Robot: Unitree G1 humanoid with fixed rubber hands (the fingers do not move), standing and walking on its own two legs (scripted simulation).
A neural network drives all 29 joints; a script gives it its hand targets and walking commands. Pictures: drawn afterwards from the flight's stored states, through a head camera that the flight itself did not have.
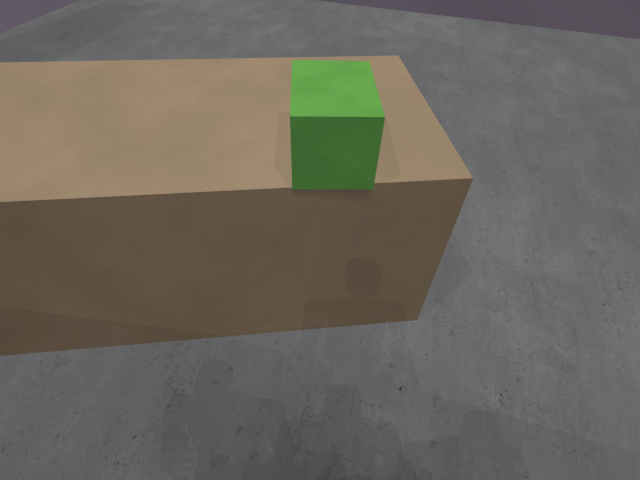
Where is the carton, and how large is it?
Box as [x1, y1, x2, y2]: [290, 60, 384, 189]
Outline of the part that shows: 292,60 290,103 292,189 372,189 384,115 369,62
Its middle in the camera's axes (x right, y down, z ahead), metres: +0.03 -0.29 +0.93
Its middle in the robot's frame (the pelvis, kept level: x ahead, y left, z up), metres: +0.90 -0.01 -0.01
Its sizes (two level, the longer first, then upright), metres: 0.271 0.191 0.187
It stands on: a pedestal, 0.66 m high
